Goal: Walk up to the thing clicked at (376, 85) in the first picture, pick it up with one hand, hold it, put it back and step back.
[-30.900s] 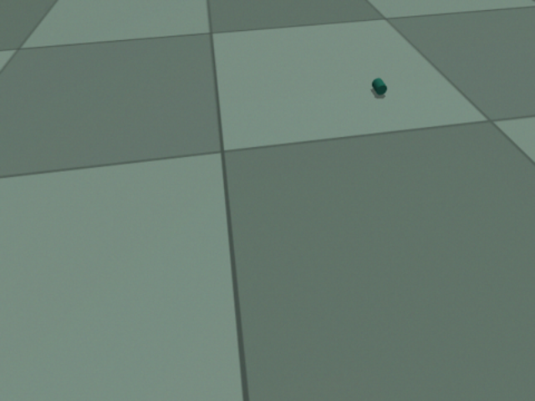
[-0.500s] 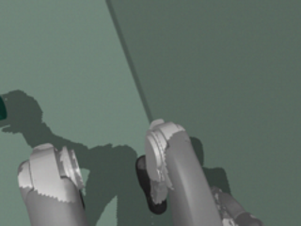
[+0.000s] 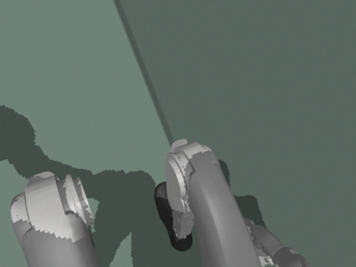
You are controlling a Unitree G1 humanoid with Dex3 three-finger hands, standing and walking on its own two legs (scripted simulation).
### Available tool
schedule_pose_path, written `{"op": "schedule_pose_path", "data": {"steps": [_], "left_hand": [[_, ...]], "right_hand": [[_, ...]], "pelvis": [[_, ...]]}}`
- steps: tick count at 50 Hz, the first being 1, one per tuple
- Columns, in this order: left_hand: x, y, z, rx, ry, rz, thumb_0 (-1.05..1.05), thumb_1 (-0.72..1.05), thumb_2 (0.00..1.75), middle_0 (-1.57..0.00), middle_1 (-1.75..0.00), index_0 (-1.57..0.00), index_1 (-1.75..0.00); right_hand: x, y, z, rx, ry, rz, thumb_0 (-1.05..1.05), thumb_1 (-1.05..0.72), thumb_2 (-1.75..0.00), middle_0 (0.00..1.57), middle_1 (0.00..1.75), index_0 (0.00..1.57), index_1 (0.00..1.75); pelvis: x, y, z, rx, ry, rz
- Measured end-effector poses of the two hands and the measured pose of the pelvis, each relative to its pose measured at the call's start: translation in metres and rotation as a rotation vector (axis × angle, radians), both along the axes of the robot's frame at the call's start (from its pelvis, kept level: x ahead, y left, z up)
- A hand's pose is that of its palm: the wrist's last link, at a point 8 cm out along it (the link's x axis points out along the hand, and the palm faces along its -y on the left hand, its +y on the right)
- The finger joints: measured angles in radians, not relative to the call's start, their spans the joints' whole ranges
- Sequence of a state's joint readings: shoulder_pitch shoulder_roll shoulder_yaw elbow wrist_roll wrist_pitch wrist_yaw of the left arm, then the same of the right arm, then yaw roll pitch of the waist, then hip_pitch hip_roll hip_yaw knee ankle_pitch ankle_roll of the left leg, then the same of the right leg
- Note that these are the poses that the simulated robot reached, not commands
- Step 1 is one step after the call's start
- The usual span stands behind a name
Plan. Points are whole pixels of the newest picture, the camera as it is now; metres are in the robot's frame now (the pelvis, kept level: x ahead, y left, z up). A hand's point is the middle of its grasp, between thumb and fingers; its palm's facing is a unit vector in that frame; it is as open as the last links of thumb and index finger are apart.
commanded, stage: open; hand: left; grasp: from above
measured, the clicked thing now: out of the picture +0.41 +0.36 -0.26
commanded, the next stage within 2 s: withdraw in 0.98 s
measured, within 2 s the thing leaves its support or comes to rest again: rests again in 0.36 s
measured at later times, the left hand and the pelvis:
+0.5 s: hand out of the picture +0.41 +0.35 -0.24, palm faces -0.44 -0.15 -0.88, open 11.4 cm; pelvis +0.00 +0.00 +0.00, yaw -1 degrees
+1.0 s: hand out of the picture +0.41 +0.35 -0.23, palm faces -0.45 -0.15 -0.88, open 13.8 cm; pelvis +0.00 +0.00 +0.00, yaw -1 degrees
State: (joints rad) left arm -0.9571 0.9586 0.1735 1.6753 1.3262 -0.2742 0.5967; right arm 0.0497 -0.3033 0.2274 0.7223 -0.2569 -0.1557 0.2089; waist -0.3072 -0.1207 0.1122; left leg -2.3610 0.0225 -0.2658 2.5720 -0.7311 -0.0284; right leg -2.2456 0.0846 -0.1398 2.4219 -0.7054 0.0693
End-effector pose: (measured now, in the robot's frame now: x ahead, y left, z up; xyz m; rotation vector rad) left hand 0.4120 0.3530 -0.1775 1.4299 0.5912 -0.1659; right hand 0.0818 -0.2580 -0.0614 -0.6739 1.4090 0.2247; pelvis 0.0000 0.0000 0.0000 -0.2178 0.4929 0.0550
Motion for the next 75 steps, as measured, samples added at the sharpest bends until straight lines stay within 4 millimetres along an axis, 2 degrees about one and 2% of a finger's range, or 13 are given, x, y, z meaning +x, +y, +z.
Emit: {"op": "schedule_pose_path", "data": {"steps": [9, 17, 40, 50, 60, 64, 67, 75], "left_hand": [[0.0, 0.0, 0.0, 0.0, 0.003, -0.001, 0.0, 0.01, 0.41, -0.73, -0.43, -0.76, -0.42], [0.0, 0.0, -0.001, 0.002, 0.0, -0.013, 0.0, 0.02, 0.52, -0.62, -0.52, -0.64, -0.51], [0.001, 0.004, 0.0, 0.002, 0.002, -0.001, 0.0, -0.36, 0.87, -0.22, -0.85, -0.23, -0.85], [0.002, 0.003, 0.002, 0.003, -0.008, -0.01, 0.0, -0.47, 0.97, -0.12, -0.96, -0.12, -0.96], [0.004, 0.003, 0.002, -0.002, -0.024, 0.001, 0.0, -0.49, 0.98, -0.09, -1.01, -0.1, -1.0], [0.006, 0.006, 0.012, 0.012, -0.066, 0.006, 0.0, -0.48, 0.98, -0.09, -1.01, -0.1, -1.0], [0.01, 0.011, 0.027, 0.031, -0.114, 0.018, 0.0, -0.48, 0.97, -0.09, -1.01, -0.11, -1.0], [0.005, 0.025, 0.098, 0.102, -0.12, 0.049, 0.0, -0.49, 0.98, -0.09, -1.01, -0.1, -1.0]], "right_hand": [[-0.002, -0.001, 0.003, -0.003, -0.01, 0.017, 0.0, -0.9, -0.9, 0.21, 0.3, 0.2, 0.3], [-0.006, 0.001, 0.005, 0.003, -0.003, 0.029, 0.0, -0.9, -0.9, 0.21, 0.3, 0.2, 0.3], [0.0, 0.005, 0.01, 0.011, -0.015, 0.049, 0.0, -0.89, -0.9, 0.21, 0.3, 0.2, 0.3], [-0.002, 0.003, 0.01, 0.002, -0.001, 0.05, 0.0, -0.89, -0.9, 0.21, 0.3, 0.2, 0.3], [-0.005, 0.004, 0.01, 0.007, -0.003, 0.046, 0.0, -0.9, -0.9, 0.21, 0.3, 0.2, 0.3], [-0.006, 0.004, 0.008, 0.02, 0.004, 0.039, 0.0, -0.9, -0.9, 0.21, 0.3, 0.2, 0.3], [-0.003, 0.004, 0.006, 0.035, -0.009, 0.014, 0.0, -0.9, -0.9, 0.21, 0.3, 0.2, 0.3], [0.018, 0.006, -0.001, 0.105, -0.076, -0.102, 0.0, -0.9, -0.9, 0.21, 0.3, 0.2, 0.3]], "pelvis": [[-0.003, 0.0, -0.001, -0.003, -0.014, -0.005], [-0.004, 0.001, -0.001, -0.005, -0.022, -0.004], [-0.005, 0.002, 0.003, -0.014, -0.016, -0.004], [-0.004, 0.001, 0.003, -0.014, -0.014, -0.005], [-0.005, 0.001, 0.002, -0.014, -0.018, -0.006], [-0.004, 0.001, 0.003, -0.012, -0.008, -0.004], [-0.003, 0.0, 0.004, -0.011, 0.006, 0.0], [-0.002, 0.0, 0.022, 0.016, 0.067, 0.027]]}}
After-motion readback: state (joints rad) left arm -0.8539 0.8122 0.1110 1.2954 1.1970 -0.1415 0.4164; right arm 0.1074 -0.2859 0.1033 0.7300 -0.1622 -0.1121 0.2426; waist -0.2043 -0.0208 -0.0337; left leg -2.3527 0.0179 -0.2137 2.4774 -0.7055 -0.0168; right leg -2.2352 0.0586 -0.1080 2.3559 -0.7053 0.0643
